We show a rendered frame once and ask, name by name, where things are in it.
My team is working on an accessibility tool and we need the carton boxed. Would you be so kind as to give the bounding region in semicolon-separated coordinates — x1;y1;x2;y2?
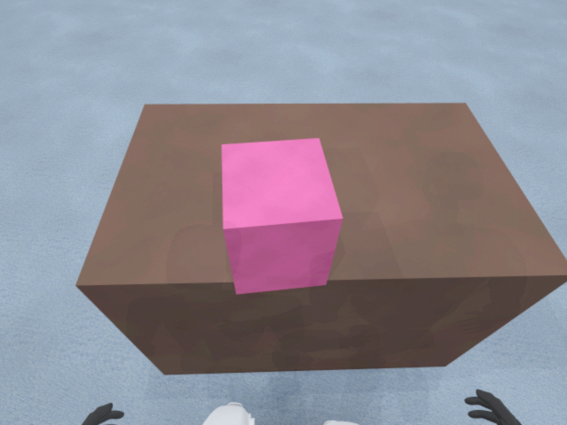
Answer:
221;138;343;294

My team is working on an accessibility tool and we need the robot right hand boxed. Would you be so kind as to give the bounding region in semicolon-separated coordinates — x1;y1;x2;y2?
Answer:
464;390;522;425

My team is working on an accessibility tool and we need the pedestal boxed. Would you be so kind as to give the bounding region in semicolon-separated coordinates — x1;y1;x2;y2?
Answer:
75;103;567;375

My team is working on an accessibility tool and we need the robot left thigh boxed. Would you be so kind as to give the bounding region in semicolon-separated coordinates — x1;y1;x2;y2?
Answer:
203;406;255;425

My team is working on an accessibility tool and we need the robot left hand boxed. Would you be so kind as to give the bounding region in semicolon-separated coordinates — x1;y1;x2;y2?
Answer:
82;403;124;425

